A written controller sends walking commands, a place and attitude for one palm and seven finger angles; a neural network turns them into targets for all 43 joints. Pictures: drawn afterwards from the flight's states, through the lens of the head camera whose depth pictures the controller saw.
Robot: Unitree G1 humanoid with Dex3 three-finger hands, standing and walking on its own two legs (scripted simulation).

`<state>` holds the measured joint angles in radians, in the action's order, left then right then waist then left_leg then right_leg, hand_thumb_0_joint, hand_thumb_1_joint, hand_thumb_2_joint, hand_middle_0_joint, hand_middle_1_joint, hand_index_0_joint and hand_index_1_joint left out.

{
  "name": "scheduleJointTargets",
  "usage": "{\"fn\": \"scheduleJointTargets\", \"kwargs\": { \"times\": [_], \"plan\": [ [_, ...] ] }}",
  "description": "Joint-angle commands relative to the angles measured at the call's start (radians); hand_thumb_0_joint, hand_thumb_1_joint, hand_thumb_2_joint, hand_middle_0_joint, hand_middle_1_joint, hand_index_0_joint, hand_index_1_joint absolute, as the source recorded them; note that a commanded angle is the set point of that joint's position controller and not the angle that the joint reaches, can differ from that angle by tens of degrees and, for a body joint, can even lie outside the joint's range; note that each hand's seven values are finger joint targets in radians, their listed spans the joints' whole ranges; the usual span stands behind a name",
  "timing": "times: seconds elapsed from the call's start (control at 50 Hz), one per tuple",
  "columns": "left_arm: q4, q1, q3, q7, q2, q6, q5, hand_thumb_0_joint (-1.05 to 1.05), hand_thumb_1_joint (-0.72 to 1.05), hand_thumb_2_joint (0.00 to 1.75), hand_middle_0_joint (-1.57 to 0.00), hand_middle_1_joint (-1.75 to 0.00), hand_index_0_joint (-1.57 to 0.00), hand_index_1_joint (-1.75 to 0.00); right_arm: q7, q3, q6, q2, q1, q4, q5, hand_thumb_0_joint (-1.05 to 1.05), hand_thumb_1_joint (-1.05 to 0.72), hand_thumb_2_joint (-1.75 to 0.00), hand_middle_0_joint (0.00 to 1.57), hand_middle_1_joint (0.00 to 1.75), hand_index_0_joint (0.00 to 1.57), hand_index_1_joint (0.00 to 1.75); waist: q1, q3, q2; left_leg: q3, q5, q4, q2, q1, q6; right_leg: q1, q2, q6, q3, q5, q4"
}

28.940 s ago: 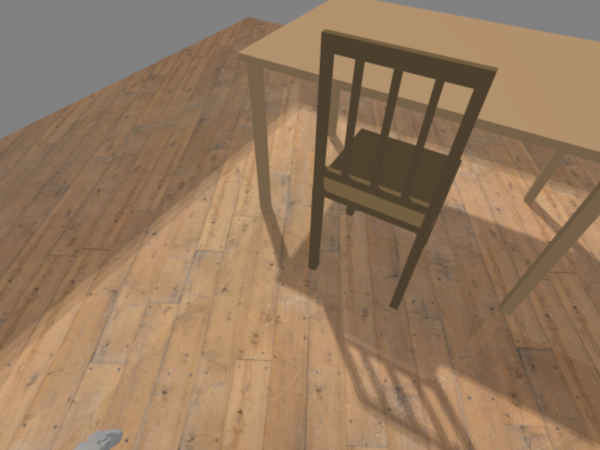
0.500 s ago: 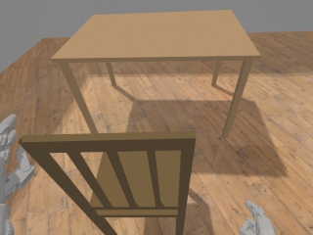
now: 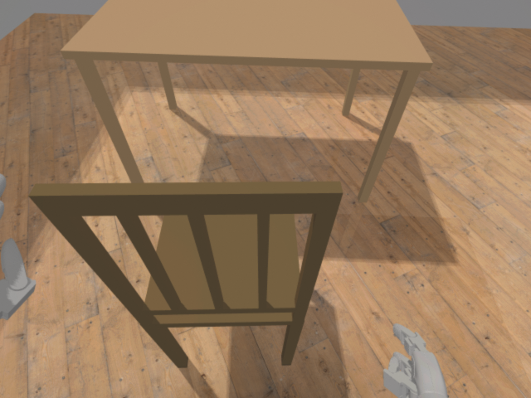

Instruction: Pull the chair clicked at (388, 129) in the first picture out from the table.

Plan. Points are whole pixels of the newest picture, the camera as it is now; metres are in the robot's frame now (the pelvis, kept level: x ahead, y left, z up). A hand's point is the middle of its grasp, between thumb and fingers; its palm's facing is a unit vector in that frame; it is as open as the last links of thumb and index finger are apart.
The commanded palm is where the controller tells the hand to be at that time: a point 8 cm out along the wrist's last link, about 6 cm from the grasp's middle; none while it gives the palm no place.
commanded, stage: step back with the hand held close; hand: left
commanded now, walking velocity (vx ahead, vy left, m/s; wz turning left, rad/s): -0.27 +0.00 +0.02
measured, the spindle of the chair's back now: (209, 268) +0.33 +0.13 -0.05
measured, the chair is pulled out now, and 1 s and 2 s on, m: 0.57 0.57 0.57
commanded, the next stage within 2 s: stop stepping back and stand still in 0.90 s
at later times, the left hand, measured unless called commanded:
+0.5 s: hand out of the picture +0.12 +0.28 +0.17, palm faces +0.49 -0.71 -0.51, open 7.4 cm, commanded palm +0.05 +0.31 +0.18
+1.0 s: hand out of the picture +0.03 +0.26 +0.18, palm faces +0.52 -0.67 -0.52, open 7.4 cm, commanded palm -0.03 +0.29 +0.18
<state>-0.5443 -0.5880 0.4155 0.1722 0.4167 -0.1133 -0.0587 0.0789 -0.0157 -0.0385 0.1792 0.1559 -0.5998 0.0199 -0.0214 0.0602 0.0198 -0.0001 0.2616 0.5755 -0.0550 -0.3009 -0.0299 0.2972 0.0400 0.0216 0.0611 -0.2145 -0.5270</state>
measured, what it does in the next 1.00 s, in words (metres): walks backwards: right foot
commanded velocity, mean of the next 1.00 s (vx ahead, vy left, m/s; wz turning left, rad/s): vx -0.36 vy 0.00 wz -0.05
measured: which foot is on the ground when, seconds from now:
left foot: down 0.00-0.98, up 1.00-1.00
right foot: down 0.00-0.74, up 0.76-0.90, down 0.92-1.00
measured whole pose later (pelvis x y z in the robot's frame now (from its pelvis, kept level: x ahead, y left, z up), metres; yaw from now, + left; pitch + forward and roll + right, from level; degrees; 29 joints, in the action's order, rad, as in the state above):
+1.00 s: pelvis -0.14 -0.02 -0.02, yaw +7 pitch -2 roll -4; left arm -0.57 -0.54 0.49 0.14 0.44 -0.27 -0.05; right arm 0.04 -0.04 -0.19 0.19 0.16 -0.66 -0.01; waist -0.03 0.11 0.08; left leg 0.01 0.24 0.72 -0.15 -0.59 -0.03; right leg 0.27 -0.06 -0.01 0.08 -0.38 -0.69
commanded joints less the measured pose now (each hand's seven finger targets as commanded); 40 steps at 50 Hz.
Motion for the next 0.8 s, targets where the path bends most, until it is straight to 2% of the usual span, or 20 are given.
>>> {"fn": "scheduleJointTargets", "kwargs": {
  "times": [0.0, 0.02, 0.06, 0.12, 0.18, 0.26, 0.28, 0.34, 0.38, 0.44, 0.5, 0.52, 0.56, 0.6, 0.64, 0.66, 0.68, 0.72, 0.74, 0.78],
  "plan": [
    [-0.191, 0.066, 0.112, 0.031, 0.162, -0.065, 0.002, 0.0, 0.9, 0.9, -0.2, -0.3, -0.2, -0.3, 0.017, -0.048, -0.068, 0.141, -0.06, 0.154, -0.001, 0.0, -0.9, -0.9, 0.2, 0.3, 0.2, 0.3, 0.02, -0.14, -0.027, 0.029, 0.034, -0.022, -0.019, -0.027, 0.026, -0.016, 0.131, -0.065, -0.173, 0.063, 0.152],
    [-0.176, 0.078, 0.118, 0.036, 0.169, -0.064, 0.005, 0.0, 0.9, 0.9, -0.2, -0.3, -0.2, -0.3, 0.017, -0.045, -0.068, 0.141, -0.055, 0.15, -0.003, 0.0, -0.9, -0.9, 0.2, 0.3, 0.2, 0.3, 0.022, -0.121, -0.063, 0.027, 0.099, -0.001, -0.004, -0.023, 0.026, 0.033, 0.147, -0.073, -0.193, -0.049, 0.194],
    [-0.162, 0.084, 0.116, 0.043, 0.172, -0.063, 0.008, 0.0, 0.9, 0.9, -0.2, -0.3, -0.2, -0.3, 0.021, -0.04, -0.066, 0.144, -0.054, 0.149, -0.004, 0.0, -0.9, -0.9, 0.2, 0.3, 0.2, 0.3, 0.025, -0.096, -0.044, 0.031, 0.164, 0.011, -0.002, -0.011, 0.031, 0.107, 0.158, -0.082, -0.205, -0.227, 0.238],
    [-0.167, 0.11, 0.127, 0.048, 0.184, -0.073, 0.018, 0.0, 0.9, 0.9, -0.2, -0.3, -0.2, -0.3, 0.022, -0.031, -0.074, 0.155, -0.066, 0.162, -0.007, 0.0, -0.9, -0.9, 0.2, 0.3, 0.2, 0.3, 0.02, -0.068, -0.025, 0.077, 0.228, -0.064, -0.032, -0.051, 0.046, 0.138, 0.117, -0.057, -0.158, -0.376, 0.222],
    [-0.194, 0.105, 0.143, 0.052, 0.185, -0.09, 0.026, 0.0, 0.9, 0.9, -0.2, -0.3, -0.2, -0.3, 0.027, -0.032, -0.085, 0.166, -0.062, 0.179, -0.005, 0.0, -0.9, -0.9, 0.2, 0.3, 0.2, 0.3, 0.015, -0.074, 0.114, 0.143, 0.319, -0.214, -0.088, -0.215, 0.072, -0.024, 0.039, -0.022, -0.096, -0.297, 0.088],
    [-0.217, 0.052, 0.145, 0.047, 0.178, -0.105, 0.023, 0.0, 0.9, 0.9, -0.2, -0.3, -0.2, -0.3, 0.02, -0.041, -0.102, 0.173, -0.048, 0.184, -0.001, 0.0, -0.9, -0.9, 0.2, 0.3, 0.2, 0.3, 0.013, -0.117, 0.131, 0.151, 0.252, -0.212, -0.105, -0.268, 0.081, -0.142, 0.02, -0.018, -0.073, -0.107, -0.001],
    [-0.222, 0.041, 0.151, 0.044, 0.183, -0.111, 0.025, 0.0, 0.9, 0.9, -0.2, -0.3, -0.2, -0.3, 0.016, -0.045, -0.107, 0.177, -0.047, 0.184, -0.001, 0.0, -0.9, -0.9, 0.2, 0.3, 0.2, 0.3, 0.011, -0.129, 0.127, 0.146, 0.267, -0.203, -0.109, -0.28, 0.083, -0.149, 0.02, -0.019, -0.076, -0.101, -0.013],
    [-0.213, 0.034, 0.186, 0.045, 0.199, -0.127, 0.037, 0.0, 0.9, 0.9, -0.2, -0.3, -0.2, -0.3, 0.017, -0.052, -0.126, 0.183, -0.048, 0.171, -0.003, 0.0, -0.9, -0.9, 0.2, 0.3, 0.2, 0.3, 0.013, -0.108, 0.205, 0.168, 0.391, -0.245, -0.14, -0.424, 0.106, -0.233, 0.001, -0.013, -0.065, -0.099, -0.093],
    [-0.215, 0.049, 0.185, 0.042, 0.185, -0.141, 0.041, 0.0, 0.9, 0.9, -0.2, -0.3, -0.2, -0.3, 0.013, -0.053, -0.139, 0.179, -0.037, 0.173, -0.005, 0.0, -0.9, -0.9, 0.2, 0.3, 0.2, 0.3, 0.014, -0.1, 0.169, 0.162, 0.409, -0.222, -0.139, -0.474, 0.105, -0.247, -0.002, -0.016, -0.076, -0.084, -0.123],
    [-0.213, 0.049, 0.21, 0.042, 0.217, -0.162, 0.035, 0.0, 0.9, 0.9, -0.2, -0.3, -0.2, -0.3, 0.013, -0.061, -0.153, 0.175, -0.019, 0.147, -0.007, 0.0, -0.9, -0.9, 0.2, 0.3, 0.2, 0.3, 0.019, -0.115, 0.071, 0.123, 0.389, -0.107, -0.071, -0.353, 0.079, -0.103, 0.048, -0.056, -0.163, -0.142, -0.003],
    [-0.226, 0.094, 0.21, 0.049, 0.213, -0.18, 0.042, 0.0, 0.9, 0.9, -0.2, -0.3, -0.2, -0.3, 0.011, -0.055, -0.164, 0.168, -0.02, 0.143, -0.025, 0.0, -0.9, -0.9, 0.2, 0.3, 0.2, 0.3, 0.02, -0.079, 0.019, 0.106, 0.465, -0.025, -0.042, -0.304, 0.065, 0.064, 0.085, -0.081, -0.243, -0.414, 0.118],
    [-0.209, 0.106, 0.198, 0.052, 0.208, -0.179, 0.041, 0.0, 0.9, 0.9, -0.2, -0.3, -0.2, -0.3, 0.009, -0.053, -0.163, 0.162, -0.015, 0.137, -0.024, 0.0, -0.9, -0.9, 0.2, 0.3, 0.2, 0.3, 0.021, -0.068, -0.033, 0.096, 0.444, 0.023, -0.025, -0.258, 0.055, 0.134, 0.105, -0.09, -0.265, -0.477, 0.165],
    [-0.198, 0.116, 0.18, 0.057, 0.203, -0.176, 0.036, 0.0, 0.9, 0.9, -0.2, -0.3, -0.2, -0.3, 0.008, -0.047, -0.158, 0.153, -0.011, 0.106, -0.031, 0.0, -0.9, -0.9, 0.2, 0.3, 0.2, 0.3, 0.029, -0.093, -0.092, 0.083, 0.328, 0.088, -0.007, -0.137, 0.044, 0.205, 0.145, -0.109, -0.276, -0.433, 0.215],
    [-0.196, 0.133, 0.177, 0.053, 0.204, -0.183, 0.035, 0.0, 0.9, 0.9, -0.2, -0.3, -0.2, -0.3, 0.001, -0.047, -0.156, 0.152, -0.018, 0.086, -0.035, 0.0, -0.9, -0.9, 0.2, 0.3, 0.2, 0.3, 0.032, -0.145, -0.107, 0.076, 0.242, 0.096, -0.001, -0.056, 0.044, 0.201, 0.152, -0.099, -0.239, -0.347, 0.2],
    [-0.186, 0.108, 0.198, 0.052, 0.22, -0.189, 0.034, 0.0, 0.9, 0.9, -0.2, -0.3, -0.2, -0.3, 0.005, -0.049, -0.153, 0.154, -0.036, 0.077, -0.037, 0.0, -0.9, -0.9, 0.2, 0.3, 0.2, 0.3, 0.025, -0.163, -0.035, 0.115, 0.25, 0.002, -0.037, -0.069, 0.059, 0.159, 0.114, -0.073, -0.188, -0.333, 0.149],
    [-0.194, 0.1, 0.182, 0.048, 0.195, -0.188, 0.032, 0.0, 0.9, 0.9, -0.2, -0.3, -0.2, -0.3, 0.005, -0.046, -0.152, 0.152, -0.035, 0.091, -0.034, 0.0, -0.9, -0.9, 0.2, 0.3, 0.2, 0.3, 0.028, -0.151, 0.007, 0.14, 0.297, -0.067, -0.063, -0.124, 0.067, 0.128, 0.078, -0.057, -0.158, -0.35, 0.091],
    [-0.216, 0.107, 0.183, 0.046, 0.192, -0.191, 0.034, 0.0, 0.9, 0.9, -0.2, -0.3, -0.2, -0.3, 0.006, -0.047, -0.156, 0.162, -0.043, 0.105, -0.03, 0.0, -0.9, -0.9, 0.2, 0.3, 0.2, 0.3, 0.025, -0.136, 0.077, 0.176, 0.368, -0.141, -0.102, -0.215, 0.08, 0.073, 0.038, -0.045, -0.122, -0.352, -0.006],
    [-0.239, 0.107, 0.202, 0.041, 0.192, -0.199, 0.038, 0.0, 0.9, 0.9, -0.2, -0.3, -0.2, -0.3, 0.008, -0.056, -0.17, 0.173, -0.06, 0.123, -0.021, 0.0, -0.9, -0.9, 0.2, 0.3, 0.2, 0.3, 0.02, -0.13, 0.246, 0.271, 0.499, -0.304, -0.231, -0.447, 0.127, -0.138, -0.053, -0.013, -0.033, -0.223, -0.306],
    [-0.239, 0.109, 0.21, 0.037, 0.215, -0.199, 0.031, 0.0, 0.9, 0.9, -0.2, -0.3, -0.2, -0.3, 0.012, -0.062, -0.169, 0.159, -0.061, 0.121, -0.018, 0.0, -0.9, -0.9, 0.2, 0.3, 0.2, 0.3, 0.023, -0.132, 0.248, 0.286, 0.432, -0.313, -0.254, -0.46, 0.138, -0.153, -0.058, -0.008, -0.04, -0.211, -0.375],
    [-0.271, 0.081, 0.202, 0.02, 0.205, -0.215, 0.018, 0.0, 0.9, 0.9, -0.2, -0.3, -0.2, -0.3, 0.003, -0.077, -0.184, 0.167, -0.032, 0.114, -0.02, 0.0, -0.9, -0.9, 0.2, 0.3, 0.2, 0.3, 0.03, -0.161, 0.235, 0.219, 0.306, -0.27, -0.253, -0.329, 0.137, -0.068, -0.056, -0.009, -0.04, -0.252, -0.392]
  ]
}}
